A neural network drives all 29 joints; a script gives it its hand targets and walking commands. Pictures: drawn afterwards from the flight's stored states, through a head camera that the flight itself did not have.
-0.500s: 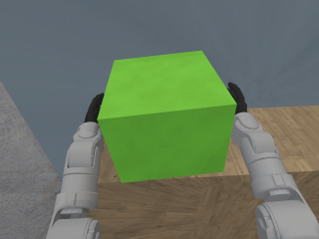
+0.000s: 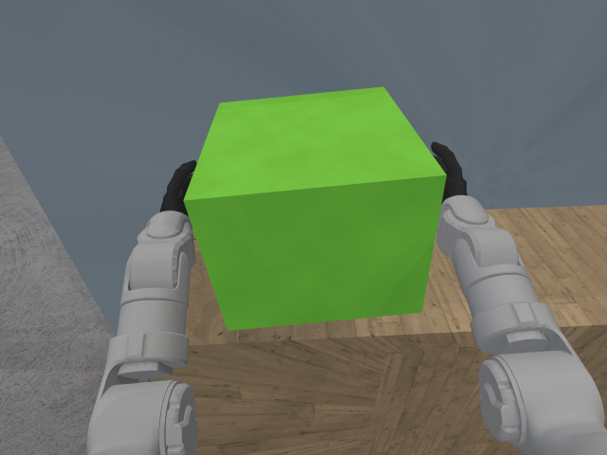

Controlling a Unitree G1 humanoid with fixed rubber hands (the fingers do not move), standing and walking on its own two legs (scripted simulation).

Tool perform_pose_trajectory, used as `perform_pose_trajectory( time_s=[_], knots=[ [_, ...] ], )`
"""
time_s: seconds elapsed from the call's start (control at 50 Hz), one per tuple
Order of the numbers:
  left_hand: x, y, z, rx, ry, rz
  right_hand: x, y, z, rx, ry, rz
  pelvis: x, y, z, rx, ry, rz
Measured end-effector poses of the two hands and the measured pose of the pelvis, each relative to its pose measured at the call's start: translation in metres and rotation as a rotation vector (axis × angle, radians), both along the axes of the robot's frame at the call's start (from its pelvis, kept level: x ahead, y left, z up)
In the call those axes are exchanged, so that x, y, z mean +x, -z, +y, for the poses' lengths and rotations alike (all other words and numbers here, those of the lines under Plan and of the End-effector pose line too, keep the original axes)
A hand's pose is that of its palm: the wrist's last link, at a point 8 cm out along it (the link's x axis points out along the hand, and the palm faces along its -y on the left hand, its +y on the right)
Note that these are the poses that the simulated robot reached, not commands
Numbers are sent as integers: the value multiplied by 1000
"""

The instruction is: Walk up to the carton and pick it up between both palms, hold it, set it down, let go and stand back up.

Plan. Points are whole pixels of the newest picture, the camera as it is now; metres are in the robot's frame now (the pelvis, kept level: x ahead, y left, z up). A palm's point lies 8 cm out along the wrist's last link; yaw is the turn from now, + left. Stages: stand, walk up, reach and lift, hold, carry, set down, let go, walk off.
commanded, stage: reach and lift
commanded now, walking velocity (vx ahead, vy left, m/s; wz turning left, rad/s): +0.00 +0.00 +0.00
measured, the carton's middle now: (312, 198) +0.43 +0.00 +0.16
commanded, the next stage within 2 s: hold in 0.22 s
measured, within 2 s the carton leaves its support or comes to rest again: neither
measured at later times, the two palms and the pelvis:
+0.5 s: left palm (171, 218) +0.35 +0.18 +0.20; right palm (453, 196) +0.37 -0.18 +0.21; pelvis +0.00 +0.00 +0.00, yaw +0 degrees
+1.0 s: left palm (167, 212) +0.36 +0.18 +0.20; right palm (448, 184) +0.38 -0.17 +0.22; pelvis +0.01 +0.00 +0.00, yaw +0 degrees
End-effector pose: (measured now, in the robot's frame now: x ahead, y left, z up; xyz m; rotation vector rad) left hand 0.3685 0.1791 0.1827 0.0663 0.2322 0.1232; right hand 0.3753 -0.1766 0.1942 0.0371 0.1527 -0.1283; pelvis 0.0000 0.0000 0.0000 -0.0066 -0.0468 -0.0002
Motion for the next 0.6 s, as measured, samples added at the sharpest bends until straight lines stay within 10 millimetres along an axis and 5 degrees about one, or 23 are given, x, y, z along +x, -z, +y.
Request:
perform_pose_trajectory(
  time_s=[0.6],
  knots=[
    [-14, -20, 1, -4, -22, -8, -6, -18, 1, 31, -19, -6, 1, 0, 2, -4, 8, -3]
  ],
)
